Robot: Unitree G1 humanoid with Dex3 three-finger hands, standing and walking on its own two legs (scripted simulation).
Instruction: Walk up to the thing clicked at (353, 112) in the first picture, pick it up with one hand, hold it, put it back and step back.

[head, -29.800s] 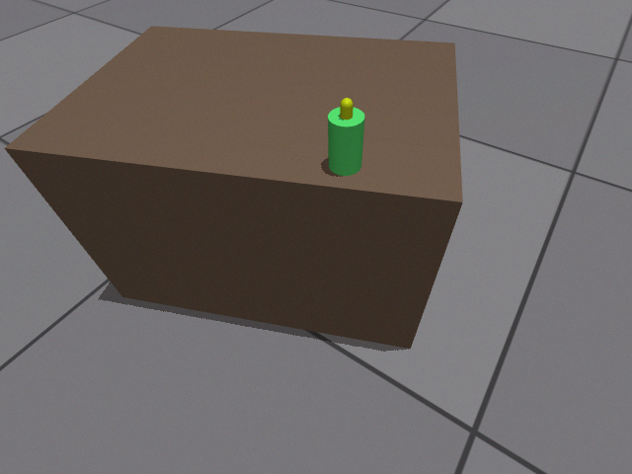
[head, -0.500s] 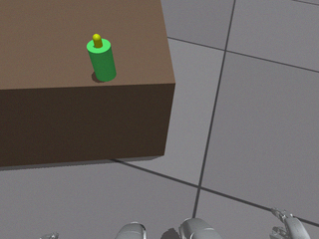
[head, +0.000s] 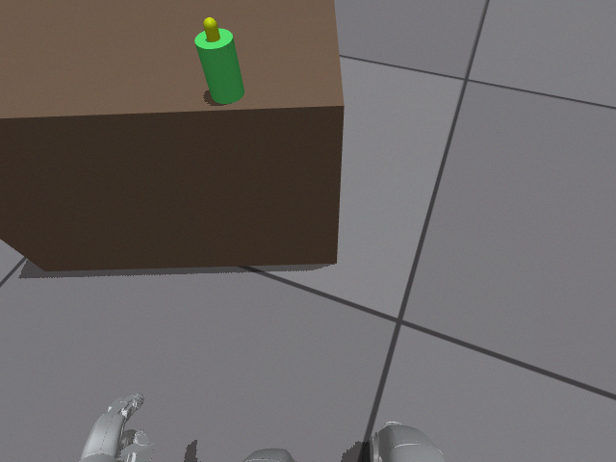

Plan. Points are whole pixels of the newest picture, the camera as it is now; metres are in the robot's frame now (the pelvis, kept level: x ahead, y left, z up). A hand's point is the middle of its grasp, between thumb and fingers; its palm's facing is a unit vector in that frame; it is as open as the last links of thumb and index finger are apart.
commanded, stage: step back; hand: left
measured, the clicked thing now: (219, 59) +0.83 +0.20 +0.03
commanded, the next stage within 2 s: stand in 1.56 s
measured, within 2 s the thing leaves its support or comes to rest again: neither
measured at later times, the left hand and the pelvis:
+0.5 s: hand out of the picture -0.11 +0.23 -0.13, palm faces -0.06 -0.90 -0.42, open 7.4 cm; pelvis -0.17 -0.04 +0.01, yaw -4 degrees
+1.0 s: hand out of the picture -0.14 +0.23 -0.14, palm faces +0.02 -0.92 -0.39, open 7.4 cm; pelvis -0.20 -0.04 +0.01, yaw +1 degrees
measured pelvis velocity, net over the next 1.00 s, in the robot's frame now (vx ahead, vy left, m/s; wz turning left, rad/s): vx -0.20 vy -0.04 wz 0.01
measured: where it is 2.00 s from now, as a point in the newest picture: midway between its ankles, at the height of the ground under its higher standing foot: outside the picture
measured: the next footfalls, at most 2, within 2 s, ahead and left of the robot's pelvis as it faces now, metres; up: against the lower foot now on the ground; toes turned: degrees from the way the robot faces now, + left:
right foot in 0.36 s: -0.14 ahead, -0.15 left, +0.00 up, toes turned +0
left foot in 0.70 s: -0.17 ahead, +0.09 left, +0.00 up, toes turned +0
